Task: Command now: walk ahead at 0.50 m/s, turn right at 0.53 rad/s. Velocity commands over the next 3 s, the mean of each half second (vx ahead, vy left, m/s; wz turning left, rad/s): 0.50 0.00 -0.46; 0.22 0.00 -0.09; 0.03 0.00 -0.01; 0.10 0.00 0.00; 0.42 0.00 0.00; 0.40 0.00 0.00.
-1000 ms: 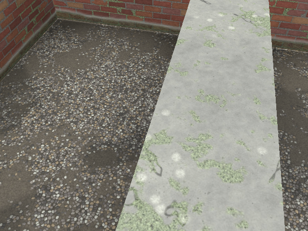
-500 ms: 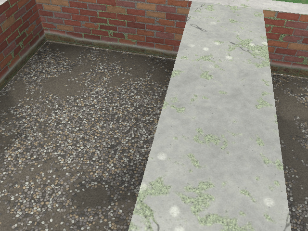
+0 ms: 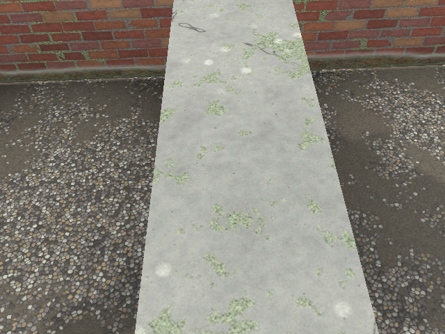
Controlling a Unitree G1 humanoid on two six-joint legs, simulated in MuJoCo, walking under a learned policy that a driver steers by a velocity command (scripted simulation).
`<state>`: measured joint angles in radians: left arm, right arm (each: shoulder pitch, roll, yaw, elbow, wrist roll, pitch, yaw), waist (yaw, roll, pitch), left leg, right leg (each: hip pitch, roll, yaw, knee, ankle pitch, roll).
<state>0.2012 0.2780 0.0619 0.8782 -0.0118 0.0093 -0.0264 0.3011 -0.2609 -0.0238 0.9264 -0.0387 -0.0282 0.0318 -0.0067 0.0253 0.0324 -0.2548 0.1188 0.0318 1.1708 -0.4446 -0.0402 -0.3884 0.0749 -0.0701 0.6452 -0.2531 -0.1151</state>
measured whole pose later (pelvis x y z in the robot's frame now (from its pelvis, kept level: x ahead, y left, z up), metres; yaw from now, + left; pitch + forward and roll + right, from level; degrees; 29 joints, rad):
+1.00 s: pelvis +0.47 -0.10 +0.01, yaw -15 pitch -2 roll +0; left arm 0.24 0.15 -0.09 0.90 0.03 -0.03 0.00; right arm 0.31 -0.25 0.00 0.96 0.01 0.05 0.00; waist -0.02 0.04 0.02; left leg -0.22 -0.02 -0.02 0.69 -0.49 0.00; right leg -0.27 0.03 -0.03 0.52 -0.21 -0.04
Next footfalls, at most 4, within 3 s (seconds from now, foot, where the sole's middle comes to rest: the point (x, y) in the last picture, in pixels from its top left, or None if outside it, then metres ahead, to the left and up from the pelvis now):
0.48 left None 0.46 -0.01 -0.76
0.88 right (317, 323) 0.53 -0.22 -0.76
1.06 left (239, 320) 0.54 0.01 -0.76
2.36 left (246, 227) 0.86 -0.02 -0.76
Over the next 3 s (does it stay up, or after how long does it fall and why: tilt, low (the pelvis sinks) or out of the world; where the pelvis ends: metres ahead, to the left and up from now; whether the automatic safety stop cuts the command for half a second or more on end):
stays up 1.01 -0.13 0.01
